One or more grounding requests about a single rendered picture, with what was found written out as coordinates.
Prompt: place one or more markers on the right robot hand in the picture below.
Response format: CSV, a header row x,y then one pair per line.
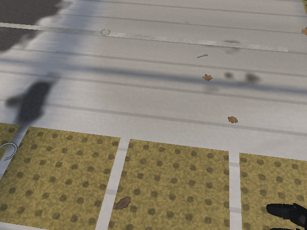
x,y
294,212

